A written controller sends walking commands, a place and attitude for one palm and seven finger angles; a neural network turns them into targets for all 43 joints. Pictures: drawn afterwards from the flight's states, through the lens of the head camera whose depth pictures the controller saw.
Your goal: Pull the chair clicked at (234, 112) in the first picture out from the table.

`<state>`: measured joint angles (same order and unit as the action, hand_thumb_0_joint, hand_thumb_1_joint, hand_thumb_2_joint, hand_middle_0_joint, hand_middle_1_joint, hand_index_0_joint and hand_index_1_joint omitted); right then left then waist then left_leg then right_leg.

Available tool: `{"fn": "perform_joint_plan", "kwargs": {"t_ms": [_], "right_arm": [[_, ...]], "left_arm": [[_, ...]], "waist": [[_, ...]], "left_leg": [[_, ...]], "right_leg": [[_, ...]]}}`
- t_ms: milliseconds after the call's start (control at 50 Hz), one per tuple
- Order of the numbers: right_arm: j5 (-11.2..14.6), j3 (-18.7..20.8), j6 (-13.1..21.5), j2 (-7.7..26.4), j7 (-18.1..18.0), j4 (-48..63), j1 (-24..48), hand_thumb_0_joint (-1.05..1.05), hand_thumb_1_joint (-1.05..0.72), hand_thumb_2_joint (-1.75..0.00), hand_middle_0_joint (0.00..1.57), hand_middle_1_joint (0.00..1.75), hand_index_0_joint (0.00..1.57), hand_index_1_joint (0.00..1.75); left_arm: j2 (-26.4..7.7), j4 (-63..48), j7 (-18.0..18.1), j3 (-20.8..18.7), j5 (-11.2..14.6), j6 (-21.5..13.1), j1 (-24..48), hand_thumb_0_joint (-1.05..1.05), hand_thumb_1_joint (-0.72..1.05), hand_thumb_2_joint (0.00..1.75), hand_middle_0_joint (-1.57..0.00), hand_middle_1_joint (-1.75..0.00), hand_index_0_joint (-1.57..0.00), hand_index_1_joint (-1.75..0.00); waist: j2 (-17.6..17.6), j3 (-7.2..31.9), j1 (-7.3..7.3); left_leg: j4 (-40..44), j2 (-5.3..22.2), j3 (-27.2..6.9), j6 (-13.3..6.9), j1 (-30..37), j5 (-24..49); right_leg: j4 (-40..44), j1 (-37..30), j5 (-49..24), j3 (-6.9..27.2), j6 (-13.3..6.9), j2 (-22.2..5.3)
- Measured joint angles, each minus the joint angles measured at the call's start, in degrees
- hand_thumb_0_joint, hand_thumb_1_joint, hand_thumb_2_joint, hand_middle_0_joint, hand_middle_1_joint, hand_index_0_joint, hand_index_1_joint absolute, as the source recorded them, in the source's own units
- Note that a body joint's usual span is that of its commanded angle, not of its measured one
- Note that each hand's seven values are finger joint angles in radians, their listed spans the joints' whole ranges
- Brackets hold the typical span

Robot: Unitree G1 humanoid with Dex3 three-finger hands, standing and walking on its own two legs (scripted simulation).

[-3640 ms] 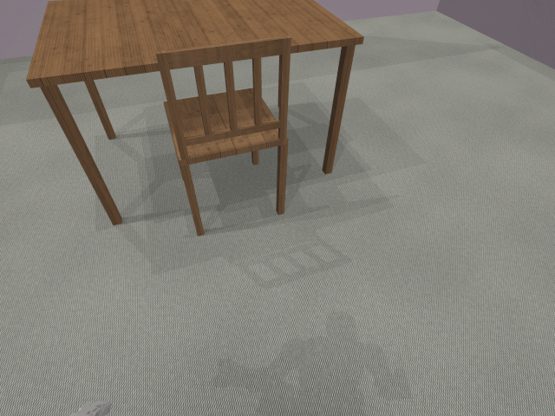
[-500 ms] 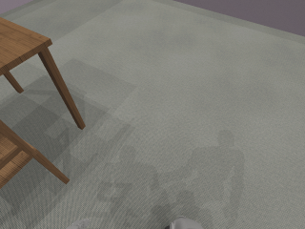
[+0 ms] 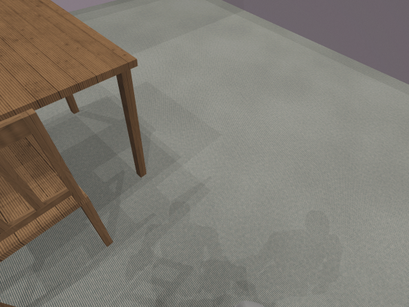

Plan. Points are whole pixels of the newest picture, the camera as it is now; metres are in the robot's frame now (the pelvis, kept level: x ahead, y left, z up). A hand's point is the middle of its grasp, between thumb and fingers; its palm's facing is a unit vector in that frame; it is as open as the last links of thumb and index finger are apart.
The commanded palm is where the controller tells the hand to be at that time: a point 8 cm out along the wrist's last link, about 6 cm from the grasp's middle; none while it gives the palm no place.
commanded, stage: turn to face it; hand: left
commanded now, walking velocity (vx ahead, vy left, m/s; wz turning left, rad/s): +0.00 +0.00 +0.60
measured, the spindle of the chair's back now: out of the picture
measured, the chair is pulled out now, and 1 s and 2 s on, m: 0.00 0.00 0.00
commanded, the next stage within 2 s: take the last steps up to it in 1.38 s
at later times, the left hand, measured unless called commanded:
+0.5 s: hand out of the picture +0.04 +0.16 -0.13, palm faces +0.32 -0.90 -0.30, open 7.4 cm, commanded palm none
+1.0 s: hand out of the picture -0.19 +0.12 -0.18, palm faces +0.64 -0.72 -0.26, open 7.4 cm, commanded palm none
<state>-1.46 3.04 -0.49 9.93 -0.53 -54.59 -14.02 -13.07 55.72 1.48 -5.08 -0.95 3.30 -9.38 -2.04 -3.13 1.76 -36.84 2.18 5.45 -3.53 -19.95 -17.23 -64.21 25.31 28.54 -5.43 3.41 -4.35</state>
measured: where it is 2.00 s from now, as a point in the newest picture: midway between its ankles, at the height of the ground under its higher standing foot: outside the picture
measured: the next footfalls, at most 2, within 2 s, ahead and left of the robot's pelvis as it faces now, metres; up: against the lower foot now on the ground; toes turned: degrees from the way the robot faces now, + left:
right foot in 0.46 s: +0.06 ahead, -0.16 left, +0.00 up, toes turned +16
left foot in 0.94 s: -0.11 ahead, +0.04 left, +0.00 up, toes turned +41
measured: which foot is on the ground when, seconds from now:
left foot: down 0.00-0.46, up 0.48-0.92, down 0.94-1.00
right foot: up 0.00-0.44, down 0.46-0.94, up 0.96-1.00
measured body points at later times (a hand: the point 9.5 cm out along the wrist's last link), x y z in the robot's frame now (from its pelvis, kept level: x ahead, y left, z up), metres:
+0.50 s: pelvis -0.02 -0.07 +0.00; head +0.01 -0.09 +0.45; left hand +0.02 +0.21 -0.11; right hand +0.11 -0.31 -0.15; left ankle +0.02 +0.07 -0.71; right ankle +0.02 -0.17 -0.73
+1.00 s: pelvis -0.07 -0.06 +0.00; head -0.05 -0.02 +0.44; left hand -0.22 +0.16 -0.16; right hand +0.19 -0.19 -0.12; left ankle -0.14 +0.01 -0.73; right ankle +0.01 -0.17 -0.70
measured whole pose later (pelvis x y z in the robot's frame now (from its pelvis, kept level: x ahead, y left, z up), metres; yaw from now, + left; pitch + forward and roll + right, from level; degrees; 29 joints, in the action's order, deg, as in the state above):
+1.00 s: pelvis -0.07 -0.06 +0.00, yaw +38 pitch -1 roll +0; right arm -0.7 3.4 -2.3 13.2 1.3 -51.7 -6.5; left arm -15.6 54.2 0.9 -4.0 -1.0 3.8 -15.6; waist -3.6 -5.4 -2.2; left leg -34.9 -0.1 3.8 -1.6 -14.7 -19.9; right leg -49.2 21.6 27.5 -10.1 3.6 -10.2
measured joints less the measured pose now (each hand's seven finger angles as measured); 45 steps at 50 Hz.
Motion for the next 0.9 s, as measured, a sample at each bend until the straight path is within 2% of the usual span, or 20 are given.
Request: {"fn": "perform_joint_plan", "kwargs": {"t_ms": [40,120,260,400,440,460,480,520,580,640,760,820,900], "right_arm": [[0.12,-0.28,0.02,-0.03,-0.16,0.14,-0.16,0.01,-0.91,-0.89,0.2,0.3,0.2,0.3],[0.39,-0.36,-0.29,0.05,-0.03,0.09,-0.53,0.01,-0.91,-0.89,0.2,0.3,0.2,0.3],[0.37,0.28,-1.04,0.37,0.47,0.13,-0.56,0.01,-0.9,-0.89,0.2,0.3,0.21,0.3],[0.18,1.49,-2.35,2.43,0.78,0.45,0.14,0.01,-0.9,-0.89,0.2,0.3,0.21,0.3],[0.3,1.95,-2.88,3.19,0.89,0.66,0.25,0.01,-0.9,-0.89,0.2,0.3,0.21,0.3],[0.51,2.23,-3.16,3.5,0.96,0.89,0.15,0.01,-0.9,-0.89,0.2,0.3,0.21,0.3],[0.64,2.65,-3.5,4.02,0.91,0.8,0.46,0.01,-0.9,-0.89,0.2,0.3,0.21,0.3],[0.33,3.26,-4.19,4.99,1.03,0.72,0.61,0.01,-0.9,-0.89,0.2,0.3,0.2,0.3],[-0.02,3.61,-4.6,5.92,1.64,0.74,0.79,0.01,-0.91,-0.89,0.2,0.3,0.2,0.3],[0.03,3.52,-4.54,6.16,1.99,0.93,0.88,0.01,-0.91,-0.89,0.2,0.3,0.2,0.3],[0.19,2.97,-5.59,6.02,2.22,0.13,2.19,0.01,-0.91,-0.89,0.2,0.3,0.2,0.3],[0.44,2.43,-5.58,5.62,2.29,0.16,3.83,0.01,-0.91,-0.89,0.2,0.3,0.2,0.3],[0.86,1.52,-4.44,4.87,2.15,1.25,6.08,0.01,-0.91,-0.89,0.2,0.3,0.2,0.3]], "left_arm": [[-0.64,-0.26,-0.21,-0.27,0.08,-0.08,0.09,0.0,0.91,0.89,-0.2,-0.3,-0.2,-0.3],[-1.43,-1.04,-0.34,-0.45,0.19,-0.18,0.05,0.0,0.91,0.89,-0.2,-0.3,-0.2,-0.3],[-1.66,-1.78,-0.14,-0.41,0.35,0.17,0.96,0.0,0.91,0.89,-0.2,-0.3,-0.2,-0.3],[0.27,-3.66,-0.11,0.88,0.86,-0.41,2.23,0.0,0.91,0.89,-0.2,-0.3,-0.2,-0.3],[0.84,-4.45,-0.14,1.27,0.99,-1.05,1.77,0.0,0.91,0.89,-0.2,-0.3,-0.2,-0.3],[0.92,-4.94,-0.12,1.45,0.83,-1.51,1.25,0.0,0.91,0.89,-0.2,-0.3,-0.2,-0.3],[1.42,-4.98,-0.01,1.64,0.45,-1.79,1.03,0.0,0.91,0.89,-0.2,-0.3,-0.2,-0.3],[2.26,-5.06,0.08,2.36,0.21,-1.54,0.08,0.0,0.9,0.89,-0.2,-0.3,-0.21,-0.3],[2.78,-4.75,0.08,2.69,0.31,-1.49,-1.73,0.0,0.9,0.89,-0.2,-0.3,-0.21,-0.3],[2.79,-4.39,0.08,2.85,0.25,-1.93,-2.79,0.0,0.9,0.89,-0.21,-0.3,-0.21,-0.3],[2.78,-4.18,-0.22,3.13,-0.17,-2.37,-4.53,0.0,0.9,0.89,-0.21,-0.3,-0.21,-0.3],[2.24,-3.8,-0.39,2.93,-0.52,-2.15,-5.21,0.0,0.9,0.89,-0.21,-0.3,-0.21,-0.3],[0.64,-3.04,-0.6,2.25,-0.68,-1.77,-5.96,0.0,0.9,0.89,-0.21,-0.3,-0.21,-0.3]], "waist": [[0.39,-0.33,-0.3],[1.23,-0.23,-0.71],[1.7,0.23,-0.05],[3.63,0.41,0.98],[4.18,0.78,0.88],[4.13,1.19,0.63],[4.86,1.0,0.39],[5.69,1.02,0.41],[5.58,1.17,0.3],[4.8,0.65,0.32],[3.56,-0.54,-0.97],[2.68,-1.38,-1.96],[1.18,-2.14,-3.31]], "left_leg": [[3.94,-0.78,-0.98,-0.4,1.25,2.36],[9.63,-2.12,-3.27,-0.64,2.93,5.95],[12.38,-4.42,-7.89,-0.04,3.26,8.67],[10.66,-6.19,-12.96,2.08,1.16,9.75],[9.02,-6.9,-14.31,3.11,-0.01,9.52],[6.95,-7.39,-14.45,3.49,-1.27,8.21],[2.57,-7.37,-14.4,4.15,-3.01,3.14],[-9.9,-7.44,-12.53,4.73,-7.13,-4.28],[-24.65,-5.72,-9.12,5.8,-10.85,-3.82],[-30.26,-3.24,-7.47,6.94,-11.07,-2.0],[-25.12,0.0,-6.13,7.82,-6.69,-4.32],[-18.06,0.56,-4.48,7.54,-3.34,-7.04],[-6.4,-0.08,-2.01,6.45,2.04,-7.87]], "right_leg": [[-2.56,2.0,-3.44,1.72,0.58,0.19],[-1.17,3.0,-7.54,4.13,1.62,-0.09],[7.08,0.21,-6.72,6.05,2.5,0.37],[20.47,-5.15,-4.95,6.12,1.19,3.24],[28.33,-8.65,-8.16,5.67,0.54,3.91],[32.96,-10.41,-10.18,5.46,-0.78,3.7],[32.93,-10.41,-11.76,4.69,-2.39,3.87],[32.45,-11.08,-12.08,2.72,-4.11,3.19],[34.78,-13.15,-12.88,0.58,-4.57,1.79],[36.04,-14.29,-13.55,-1.59,-4.76,0.49],[35.54,-14.07,-13.33,-6.03,-4.6,-1.94],[34.45,-13.06,-13.08,-7.89,-4.06,-3.4],[31.64,-11.1,-12.26,-10.15,-2.71,-5.64]]}}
